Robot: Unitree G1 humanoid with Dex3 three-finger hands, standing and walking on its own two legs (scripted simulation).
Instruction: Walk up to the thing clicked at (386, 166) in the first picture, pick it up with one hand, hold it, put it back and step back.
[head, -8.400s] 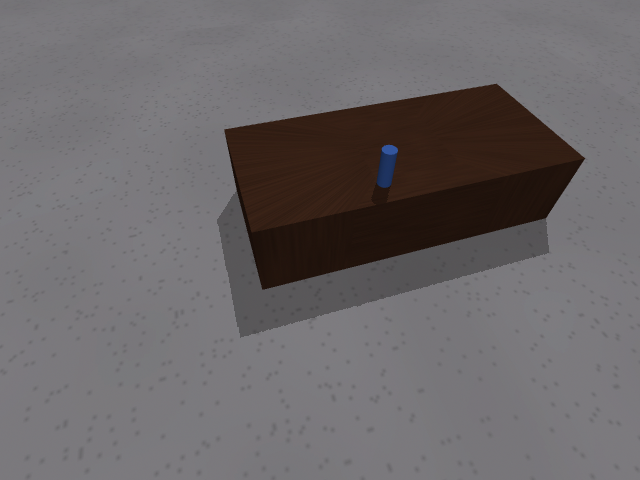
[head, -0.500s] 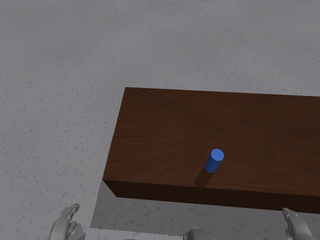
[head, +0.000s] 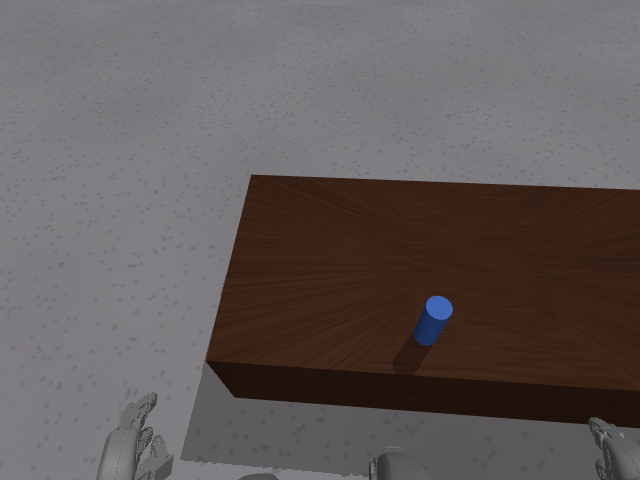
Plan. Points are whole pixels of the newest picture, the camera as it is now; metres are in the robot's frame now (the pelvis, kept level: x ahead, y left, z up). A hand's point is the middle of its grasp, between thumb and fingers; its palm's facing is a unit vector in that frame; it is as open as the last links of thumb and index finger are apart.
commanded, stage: go down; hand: right
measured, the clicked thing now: (431, 322) +0.45 -0.21 -0.32
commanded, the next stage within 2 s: approach in 1.76 s
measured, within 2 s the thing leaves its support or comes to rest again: neither
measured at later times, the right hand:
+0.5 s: hand out of the picture +0.14 -0.30 -0.09, palm faces +0.10 +0.94 -0.32, open 17.5 cm
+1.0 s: hand (599, 367) +0.27 -0.35 -0.06, palm faces +0.16 +0.97 -0.19, open 17.2 cm
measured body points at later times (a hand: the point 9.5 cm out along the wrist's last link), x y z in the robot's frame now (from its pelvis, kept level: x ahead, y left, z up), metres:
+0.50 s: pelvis -0.01 -0.01 -0.01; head +0.04 -0.02 +0.44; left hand +0.14 +0.25 -0.08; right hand +0.13 -0.35 -0.07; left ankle -0.04 +0.12 -0.69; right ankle +0.04 -0.12 -0.69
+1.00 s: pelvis -0.02 -0.01 -0.02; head +0.08 -0.03 +0.42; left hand +0.09 +0.27 -0.11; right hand +0.26 -0.40 -0.05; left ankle -0.04 +0.12 -0.69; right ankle +0.04 -0.12 -0.69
